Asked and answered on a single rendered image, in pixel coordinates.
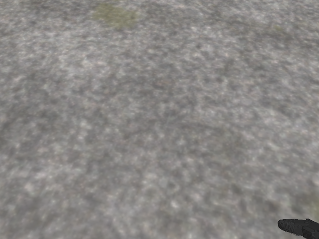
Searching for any robot right hand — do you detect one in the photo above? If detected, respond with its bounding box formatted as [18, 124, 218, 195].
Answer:
[277, 218, 319, 239]

